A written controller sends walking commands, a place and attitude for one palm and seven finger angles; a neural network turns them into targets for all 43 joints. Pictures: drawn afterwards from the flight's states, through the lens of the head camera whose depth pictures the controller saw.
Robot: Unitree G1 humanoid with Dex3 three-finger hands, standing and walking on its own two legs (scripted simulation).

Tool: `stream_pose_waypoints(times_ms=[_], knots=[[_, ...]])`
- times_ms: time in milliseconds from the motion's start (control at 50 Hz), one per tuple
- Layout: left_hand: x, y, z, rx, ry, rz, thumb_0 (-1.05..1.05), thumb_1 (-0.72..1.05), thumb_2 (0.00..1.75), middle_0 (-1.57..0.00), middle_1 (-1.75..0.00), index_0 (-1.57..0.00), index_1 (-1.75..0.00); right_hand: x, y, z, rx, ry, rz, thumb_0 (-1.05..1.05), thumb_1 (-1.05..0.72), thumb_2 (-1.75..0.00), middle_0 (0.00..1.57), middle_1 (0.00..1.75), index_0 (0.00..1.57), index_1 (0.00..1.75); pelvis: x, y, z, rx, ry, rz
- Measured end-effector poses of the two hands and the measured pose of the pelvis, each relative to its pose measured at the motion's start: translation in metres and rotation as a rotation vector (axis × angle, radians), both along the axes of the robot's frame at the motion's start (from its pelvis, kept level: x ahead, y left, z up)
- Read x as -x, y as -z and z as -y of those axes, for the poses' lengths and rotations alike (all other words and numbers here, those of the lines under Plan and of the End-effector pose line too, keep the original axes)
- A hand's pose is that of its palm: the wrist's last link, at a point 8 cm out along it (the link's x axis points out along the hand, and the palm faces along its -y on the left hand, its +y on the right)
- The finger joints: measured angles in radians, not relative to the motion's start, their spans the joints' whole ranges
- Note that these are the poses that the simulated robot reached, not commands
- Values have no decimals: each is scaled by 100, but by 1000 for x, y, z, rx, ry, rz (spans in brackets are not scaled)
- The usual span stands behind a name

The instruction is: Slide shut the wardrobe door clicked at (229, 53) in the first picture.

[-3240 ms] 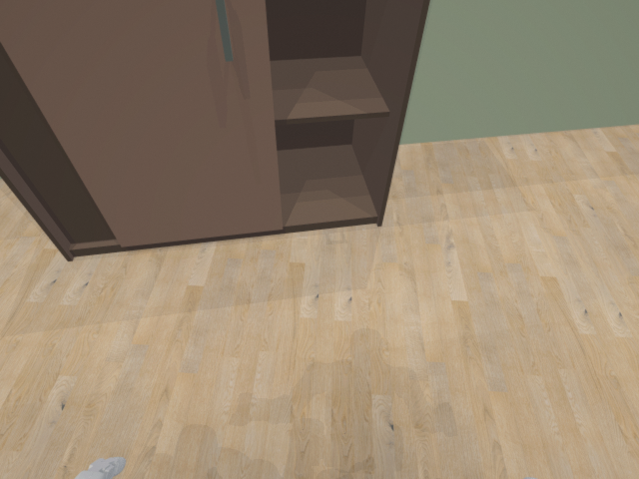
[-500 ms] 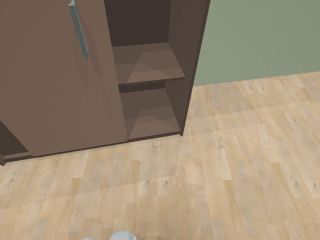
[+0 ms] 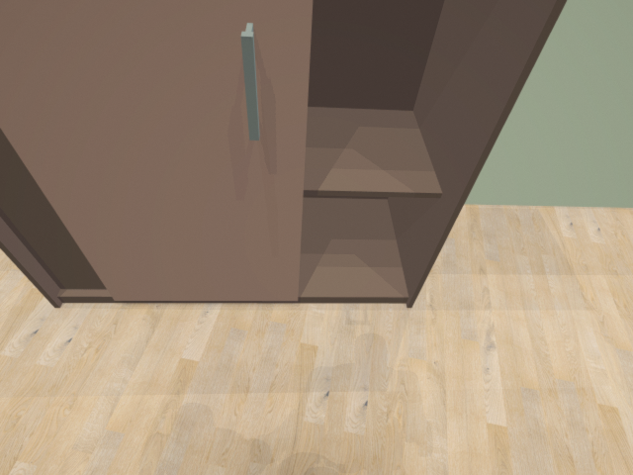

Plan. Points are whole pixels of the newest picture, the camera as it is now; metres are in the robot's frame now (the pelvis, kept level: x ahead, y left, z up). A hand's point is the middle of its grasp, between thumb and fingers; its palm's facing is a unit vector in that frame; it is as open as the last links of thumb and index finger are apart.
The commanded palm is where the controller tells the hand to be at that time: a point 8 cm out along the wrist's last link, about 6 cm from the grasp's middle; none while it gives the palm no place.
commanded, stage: take the last steps up to it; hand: left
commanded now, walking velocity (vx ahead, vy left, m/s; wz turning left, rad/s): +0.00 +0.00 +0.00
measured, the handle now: (252, 85) +0.73 +0.18 +0.11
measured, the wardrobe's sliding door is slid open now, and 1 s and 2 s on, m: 0.41 0.41 0.41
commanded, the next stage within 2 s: come to a stop and stand still in 0.90 s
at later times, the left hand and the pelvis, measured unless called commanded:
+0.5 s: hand out of the picture -0.03 +0.11 -0.16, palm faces +0.20 -0.97 -0.16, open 7.4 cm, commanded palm none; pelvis +0.06 -0.03 +0.01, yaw +6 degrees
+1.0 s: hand (187, 385) +0.27 +0.22 -0.17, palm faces +0.11 -0.97 -0.22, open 7.4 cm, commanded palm none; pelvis +0.21 +0.03 -0.01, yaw +4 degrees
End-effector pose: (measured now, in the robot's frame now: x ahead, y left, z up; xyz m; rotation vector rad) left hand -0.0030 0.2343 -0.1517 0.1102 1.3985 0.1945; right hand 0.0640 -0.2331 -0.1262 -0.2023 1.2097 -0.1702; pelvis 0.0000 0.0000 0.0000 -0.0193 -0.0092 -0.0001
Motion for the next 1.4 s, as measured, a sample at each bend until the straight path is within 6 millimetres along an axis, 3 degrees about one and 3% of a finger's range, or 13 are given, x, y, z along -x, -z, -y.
stream_pose_waypoints(times_ms=[100,220,340,500,580,660,740,880,980,1060,1200,1280,1400], knots=[[-15,-6,6,-27,0,41,0,91,90,-20,-30,-19,-30,13,9,7,-26,5,-49,0,-92,-90,20,30,21,30,-2,1,9,-13,-26,5],[-28,-10,31,-42,14,113,0,91,90,-20,-30,-19,-30,35,30,21,-83,27,-111,0,-91,-90,20,30,21,30,-9,8,29,-41,-47,15],[-1,-20,58,-20,-55,76,0,91,90,-20,-30,-19,-30,33,24,32,-109,11,-172,1,-91,-90,20,30,20,30,-26,-4,38,-45,-63,19],[34,-21,73,45,-146,-91,0,91,90,-21,-30,-20,-30,-15,16,26,-82,-34,-177,1,-91,-90,20,30,20,30,-59,-6,26,-31,-107,0],[42,-17,67,76,-199,-167,0,91,90,-21,-30,-20,-30,-65,17,4,-67,-99,-155,1,-91,-90,20,30,20,30,-81,-1,7,-21,-122,-12],[38,-2,47,107,-226,-246,0,91,90,-21,-30,-20,-30,-125,24,-26,-43,-148,-54,1,-91,-90,20,30,20,30,-108,16,-19,-4,-115,-15],[-2,5,15,92,-168,-250,1,91,90,-21,-30,-20,-30,-156,18,-48,-41,-105,30,0,-92,-90,20,30,20,30,-128,15,-31,-31,-82,1],[-146,-4,-34,2,-76,16,1,92,90,-20,-30,-19,-30,-166,12,-46,-34,-55,-11,-1,-95,-90,20,30,21,30,-168,2,-38,-46,-70,2],[-241,-15,-38,-41,-8,173,0,92,90,-20,-30,-19,-30,-160,27,-42,-74,-16,-112,0,-93,-90,20,30,20,30,-201,6,-32,-59,-69,11],[-293,-14,-28,-68,28,245,0,92,90,-20,-30,-19,-30,-163,47,-35,-104,11,-189,0,-92,-90,20,30,20,30,-230,18,-21,-51,-70,18],[-316,-16,-13,-51,8,208,-1,93,90,-20,-30,-20,-30,-193,37,-35,-91,18,-228,0,-91,-90,20,30,20,30,-253,7,-20,-30,-85,9],[-314,-15,-23,-51,-9,181,-1,93,90,-21,-30,-20,-30,-215,32,-41,-77,-6,-209,0,-91,-90,20,30,20,30,-253,5,-27,-30,-87,2],[-293,-2,-52,-38,-31,133,0,92,90,-21,-30,-20,-30,-242,23,-53,-23,-33,-127,0,-92,-90,20,30,20,30,-245,9,-50,-12,-87,3]])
